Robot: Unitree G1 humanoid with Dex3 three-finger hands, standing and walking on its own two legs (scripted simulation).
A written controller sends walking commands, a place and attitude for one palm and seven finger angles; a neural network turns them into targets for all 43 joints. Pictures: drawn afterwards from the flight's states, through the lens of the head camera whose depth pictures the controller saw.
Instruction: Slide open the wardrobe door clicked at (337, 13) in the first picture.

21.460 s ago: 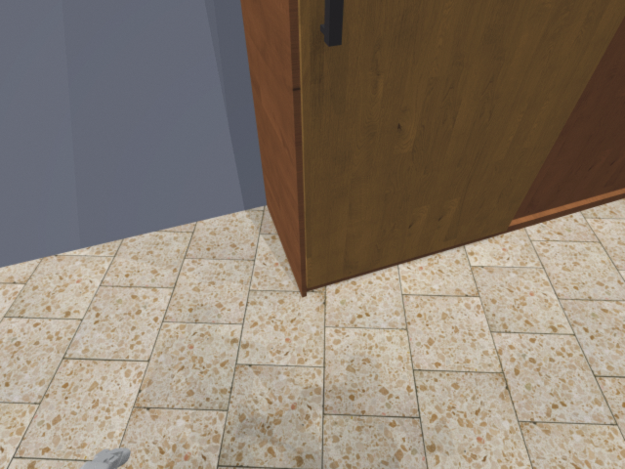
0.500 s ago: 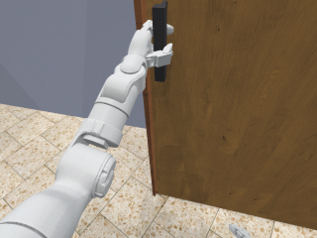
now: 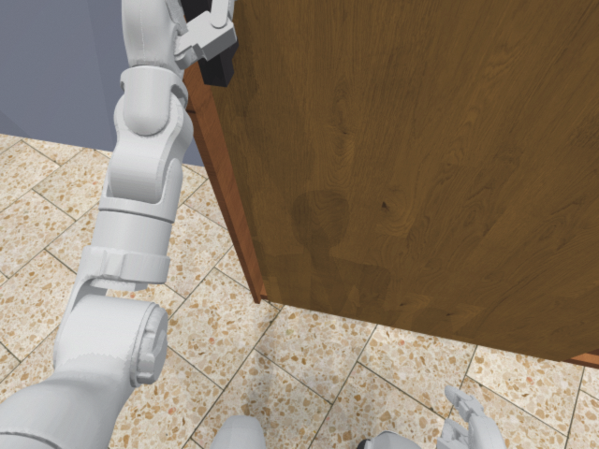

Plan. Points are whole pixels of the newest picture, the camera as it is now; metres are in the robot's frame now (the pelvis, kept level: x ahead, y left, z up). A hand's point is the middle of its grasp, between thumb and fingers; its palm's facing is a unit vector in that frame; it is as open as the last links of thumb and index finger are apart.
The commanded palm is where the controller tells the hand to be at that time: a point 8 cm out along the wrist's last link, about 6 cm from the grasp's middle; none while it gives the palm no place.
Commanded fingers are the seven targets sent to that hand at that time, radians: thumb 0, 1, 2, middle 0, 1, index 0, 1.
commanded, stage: step sideways, sliding the door along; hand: left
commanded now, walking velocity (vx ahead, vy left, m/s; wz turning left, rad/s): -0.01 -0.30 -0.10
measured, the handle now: out of the picture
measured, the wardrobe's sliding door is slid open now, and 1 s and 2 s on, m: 0.03 0.37 0.47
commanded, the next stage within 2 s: stop walking and hold the door there in 1.62 s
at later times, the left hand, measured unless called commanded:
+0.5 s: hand (359, 37) +0.44 +0.02 +0.27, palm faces +0.28 -0.95 -0.16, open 7.0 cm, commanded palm +0.40 +0.00 +0.27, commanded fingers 0.00 0.90 0.90 -0.45 -1.40 -0.45 -1.40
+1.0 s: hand out of the picture +0.42 -0.20 +0.27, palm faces +0.11 -0.99 -0.09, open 7.2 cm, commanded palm +0.40 -0.21 +0.27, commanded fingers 0.00 0.90 0.90 -0.45 -1.40 -0.45 -1.40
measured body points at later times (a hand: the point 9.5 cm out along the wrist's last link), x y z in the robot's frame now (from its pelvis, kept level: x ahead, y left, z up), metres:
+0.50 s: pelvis +0.05 -0.16 +0.01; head +0.16 -0.18 +0.44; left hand +0.42 +0.07 +0.28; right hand +0.32 -0.33 -0.10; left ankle +0.00 +0.02 -0.67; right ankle +0.10 -0.27 -0.71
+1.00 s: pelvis +0.06 -0.31 +0.00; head +0.15 -0.33 +0.44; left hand +0.41 -0.14 +0.28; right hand +0.33 -0.48 -0.10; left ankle +0.01 -0.11 -0.67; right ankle +0.15 -0.43 -0.71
